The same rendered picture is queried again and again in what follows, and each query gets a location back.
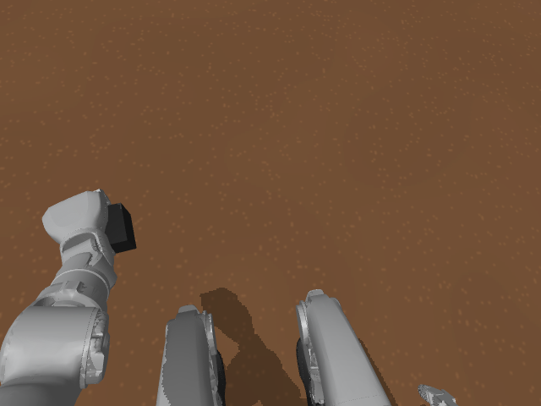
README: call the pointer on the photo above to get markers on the right robot foot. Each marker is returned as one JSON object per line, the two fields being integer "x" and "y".
{"x": 304, "y": 374}

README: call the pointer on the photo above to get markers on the left robot hand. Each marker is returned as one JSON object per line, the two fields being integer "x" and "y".
{"x": 85, "y": 210}

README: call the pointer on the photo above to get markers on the cube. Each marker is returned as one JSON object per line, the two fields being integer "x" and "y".
{"x": 119, "y": 228}

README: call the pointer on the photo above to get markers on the left robot arm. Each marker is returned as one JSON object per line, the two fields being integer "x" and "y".
{"x": 60, "y": 343}

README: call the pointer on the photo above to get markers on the right robot hand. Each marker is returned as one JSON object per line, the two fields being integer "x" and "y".
{"x": 435, "y": 396}

